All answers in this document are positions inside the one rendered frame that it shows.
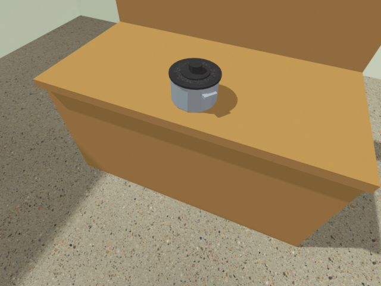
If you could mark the lid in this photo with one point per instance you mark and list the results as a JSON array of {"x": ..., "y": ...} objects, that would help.
[{"x": 209, "y": 76}]

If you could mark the pot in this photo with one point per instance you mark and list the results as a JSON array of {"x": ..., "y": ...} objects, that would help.
[{"x": 193, "y": 100}]

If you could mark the table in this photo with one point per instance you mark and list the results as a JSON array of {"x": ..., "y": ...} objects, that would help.
[{"x": 288, "y": 143}]

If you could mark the knob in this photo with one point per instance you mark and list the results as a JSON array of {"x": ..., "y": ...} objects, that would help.
[{"x": 195, "y": 66}]

